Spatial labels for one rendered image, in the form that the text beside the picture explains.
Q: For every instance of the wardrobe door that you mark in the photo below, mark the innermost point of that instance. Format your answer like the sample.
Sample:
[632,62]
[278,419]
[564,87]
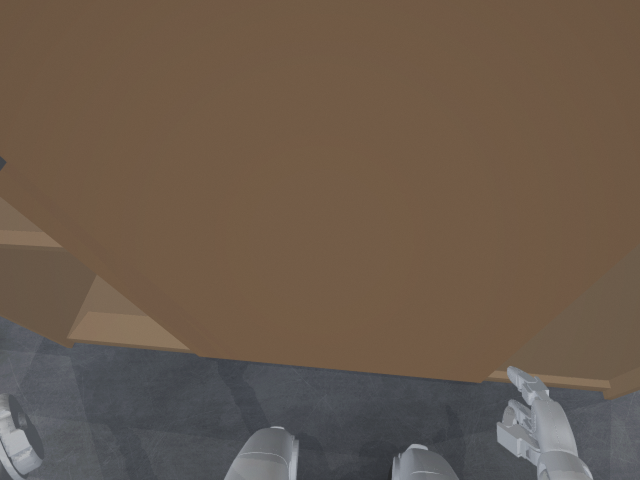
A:
[402,187]
[597,336]

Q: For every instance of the right robot thigh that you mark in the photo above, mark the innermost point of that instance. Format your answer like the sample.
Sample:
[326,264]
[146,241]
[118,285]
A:
[421,464]

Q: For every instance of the left robot thigh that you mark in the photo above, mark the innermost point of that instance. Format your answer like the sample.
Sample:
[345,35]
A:
[269,454]

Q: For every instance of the right robot forearm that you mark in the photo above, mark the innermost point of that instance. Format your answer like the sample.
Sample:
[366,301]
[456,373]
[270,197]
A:
[559,465]

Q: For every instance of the robot left upper arm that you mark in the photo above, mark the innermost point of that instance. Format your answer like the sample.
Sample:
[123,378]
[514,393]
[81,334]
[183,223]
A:
[21,448]

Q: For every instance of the robot thigh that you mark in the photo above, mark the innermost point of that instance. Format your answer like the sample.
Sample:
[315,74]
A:
[421,464]
[269,454]

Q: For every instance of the right robot hand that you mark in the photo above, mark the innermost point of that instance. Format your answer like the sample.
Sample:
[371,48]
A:
[542,429]

